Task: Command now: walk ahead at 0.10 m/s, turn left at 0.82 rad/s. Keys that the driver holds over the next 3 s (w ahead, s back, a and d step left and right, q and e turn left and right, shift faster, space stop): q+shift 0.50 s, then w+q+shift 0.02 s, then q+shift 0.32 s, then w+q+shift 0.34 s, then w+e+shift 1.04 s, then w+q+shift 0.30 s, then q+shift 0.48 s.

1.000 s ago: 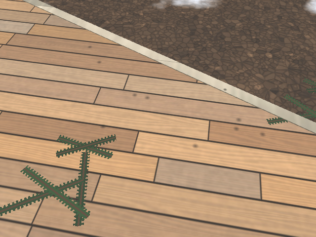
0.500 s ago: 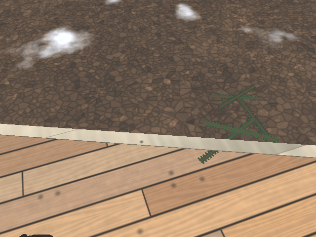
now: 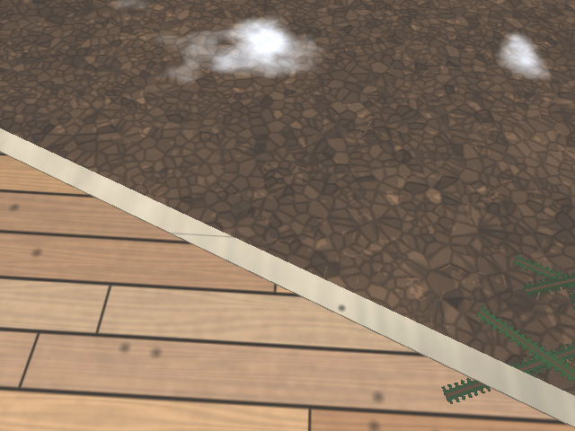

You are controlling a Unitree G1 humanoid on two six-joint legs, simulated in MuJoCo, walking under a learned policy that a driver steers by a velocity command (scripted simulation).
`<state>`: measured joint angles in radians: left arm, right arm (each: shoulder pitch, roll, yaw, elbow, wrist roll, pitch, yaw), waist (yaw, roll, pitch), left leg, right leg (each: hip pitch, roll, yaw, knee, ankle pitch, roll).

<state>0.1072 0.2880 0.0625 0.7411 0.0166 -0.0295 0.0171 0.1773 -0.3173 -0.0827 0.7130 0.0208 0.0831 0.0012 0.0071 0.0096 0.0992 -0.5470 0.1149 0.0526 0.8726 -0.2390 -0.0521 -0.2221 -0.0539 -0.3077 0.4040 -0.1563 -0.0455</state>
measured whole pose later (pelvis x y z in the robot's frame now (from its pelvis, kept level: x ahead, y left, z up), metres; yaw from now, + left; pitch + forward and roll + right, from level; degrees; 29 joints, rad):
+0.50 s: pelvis +0.07 +0.02 +0.00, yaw +28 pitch +3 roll -3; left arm 0.01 0.31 0.09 0.76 -0.01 -0.01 0.00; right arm 0.16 -0.34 -0.10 0.56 0.02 0.06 -0.04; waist -0.02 -0.01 0.06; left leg -0.36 -0.13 -0.25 0.52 -0.18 0.05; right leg -0.45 0.07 0.16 0.70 -0.31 0.07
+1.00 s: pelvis +0.10 +0.06 +0.00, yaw +57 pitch +3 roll -2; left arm 0.19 0.34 0.10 0.75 -0.03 -0.02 -0.01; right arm 0.17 -0.32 -0.07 0.55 0.03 0.07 0.04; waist 0.04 -0.01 0.04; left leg -0.43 0.11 0.06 0.76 -0.38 -0.01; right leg -0.11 -0.11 -0.25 0.38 -0.29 0.05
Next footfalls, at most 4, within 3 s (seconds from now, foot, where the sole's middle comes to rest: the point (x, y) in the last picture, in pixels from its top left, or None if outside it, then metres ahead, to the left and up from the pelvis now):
0.10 left None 0.11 0.12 -0.77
0.58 right None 0.21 -0.06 -0.77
1.06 left None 0.01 0.16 -0.77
1.50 right None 0.35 0.56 -0.77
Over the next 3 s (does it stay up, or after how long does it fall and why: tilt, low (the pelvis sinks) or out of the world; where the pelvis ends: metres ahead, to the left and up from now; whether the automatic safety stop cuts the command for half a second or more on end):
stays up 1.04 1.24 -0.01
